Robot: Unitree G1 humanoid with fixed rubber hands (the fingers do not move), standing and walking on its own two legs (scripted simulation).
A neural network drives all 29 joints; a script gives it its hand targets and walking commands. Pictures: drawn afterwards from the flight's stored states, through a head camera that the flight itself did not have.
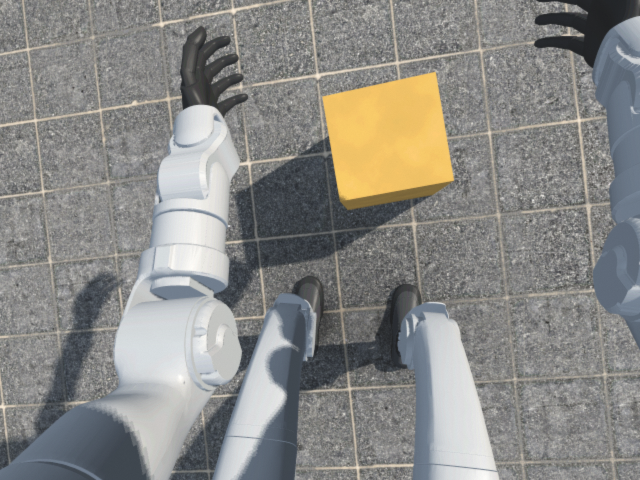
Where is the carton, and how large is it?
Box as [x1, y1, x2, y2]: [322, 72, 453, 209]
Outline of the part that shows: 435,72 322,97 339,198 347,209 430,195 453,180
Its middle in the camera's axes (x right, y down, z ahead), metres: +0.14 -0.20 +0.84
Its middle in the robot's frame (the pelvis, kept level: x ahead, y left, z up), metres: +0.53 -0.02 -0.53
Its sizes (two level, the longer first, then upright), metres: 0.210 0.200 0.250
